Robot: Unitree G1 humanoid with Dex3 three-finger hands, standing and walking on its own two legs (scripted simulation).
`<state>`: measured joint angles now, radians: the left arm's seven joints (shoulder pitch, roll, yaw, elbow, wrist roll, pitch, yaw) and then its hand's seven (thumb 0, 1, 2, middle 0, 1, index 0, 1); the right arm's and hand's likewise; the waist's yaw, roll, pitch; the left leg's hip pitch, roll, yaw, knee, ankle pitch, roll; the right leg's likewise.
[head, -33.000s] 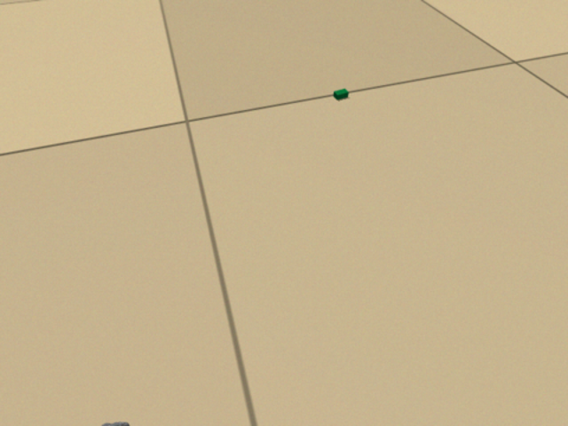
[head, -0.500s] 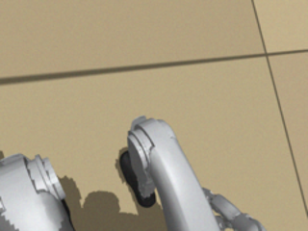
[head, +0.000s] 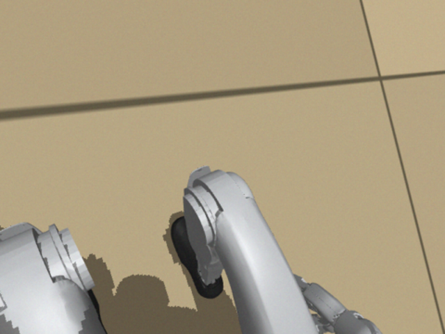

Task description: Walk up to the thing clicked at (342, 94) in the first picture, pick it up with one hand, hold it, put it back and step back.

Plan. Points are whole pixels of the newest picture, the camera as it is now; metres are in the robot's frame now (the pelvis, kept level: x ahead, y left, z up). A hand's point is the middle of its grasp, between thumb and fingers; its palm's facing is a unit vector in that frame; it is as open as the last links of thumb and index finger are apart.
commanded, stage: open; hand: left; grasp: from above
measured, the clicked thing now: out of the picture +0.46 +0.33 -0.28
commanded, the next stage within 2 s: withdraw in 0.26 s
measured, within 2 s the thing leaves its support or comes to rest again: neither
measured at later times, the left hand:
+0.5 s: hand out of the picture +0.45 +0.32 -0.24, palm faces -0.42 -0.14 -0.90, open 12.6 cm
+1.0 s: hand out of the picture +0.43 +0.35 -0.08, palm faces -0.48 -0.15 -0.86, open 13.0 cm
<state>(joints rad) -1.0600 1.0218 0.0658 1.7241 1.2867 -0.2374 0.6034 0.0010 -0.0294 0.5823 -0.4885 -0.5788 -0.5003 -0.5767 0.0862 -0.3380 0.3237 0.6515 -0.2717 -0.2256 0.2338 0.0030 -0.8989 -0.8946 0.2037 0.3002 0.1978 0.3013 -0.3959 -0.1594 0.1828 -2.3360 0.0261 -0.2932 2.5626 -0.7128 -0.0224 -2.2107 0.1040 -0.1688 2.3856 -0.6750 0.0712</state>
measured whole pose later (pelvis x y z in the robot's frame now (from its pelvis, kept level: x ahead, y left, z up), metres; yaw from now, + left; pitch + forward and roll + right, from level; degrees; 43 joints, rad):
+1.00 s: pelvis -0.01 -0.01 +0.05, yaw +7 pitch +31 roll -9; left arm -1.02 0.75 -0.06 1.33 1.07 -0.06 0.14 0.00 -0.31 0.84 -0.25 -0.82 -0.25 -0.82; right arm 0.14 -0.32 0.11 0.64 -0.11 -0.04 0.18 0.00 -0.90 -0.89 0.20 0.30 0.20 0.30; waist -0.23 0.03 -0.02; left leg -2.25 0.02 -0.17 2.34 -0.65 -0.01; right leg -2.15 0.05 -0.08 2.26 -0.66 0.05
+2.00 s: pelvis +0.00 -0.01 +0.18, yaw +11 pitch +31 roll -6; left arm -0.27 0.47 0.03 0.46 0.48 0.11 0.02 0.01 0.83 0.88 -0.21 -0.31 -0.22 -0.32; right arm 0.11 -0.29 -0.03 0.59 0.00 0.00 0.04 0.01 -0.91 -0.89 0.20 0.30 0.20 0.30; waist -0.06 0.02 -0.19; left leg -1.85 0.02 -0.11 1.93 -0.63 -0.02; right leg -1.77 0.02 -0.05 1.88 -0.65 0.02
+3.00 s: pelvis +0.08 +0.00 +0.41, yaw +17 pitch +10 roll -3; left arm 0.50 0.22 0.04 -0.12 -0.05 0.46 0.01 0.01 0.91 0.90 -0.20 -0.30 -0.20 -0.30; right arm 0.27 -0.22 0.03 0.52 0.00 -0.24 -0.19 0.02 -0.90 -0.89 0.21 0.30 0.20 0.30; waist -0.04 0.04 -0.17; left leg -0.70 0.02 -0.08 1.01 -0.48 -0.02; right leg -0.63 0.00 -0.05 0.95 -0.49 0.01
